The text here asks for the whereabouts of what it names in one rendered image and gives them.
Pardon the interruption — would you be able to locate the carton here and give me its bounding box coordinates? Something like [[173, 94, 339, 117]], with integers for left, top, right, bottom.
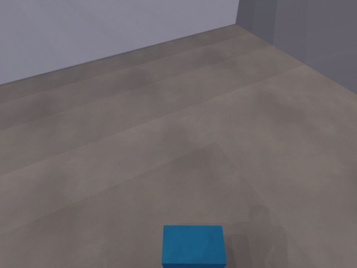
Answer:
[[162, 226, 226, 268]]

